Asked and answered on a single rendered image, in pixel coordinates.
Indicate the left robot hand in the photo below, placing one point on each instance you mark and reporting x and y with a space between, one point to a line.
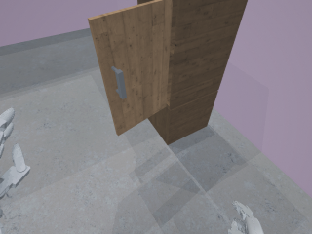
13 176

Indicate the cupboard door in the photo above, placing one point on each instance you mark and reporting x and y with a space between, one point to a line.
137 40

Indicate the handle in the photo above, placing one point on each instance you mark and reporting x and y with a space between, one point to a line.
120 82

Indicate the right robot hand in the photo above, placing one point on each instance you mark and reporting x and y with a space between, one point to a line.
250 225

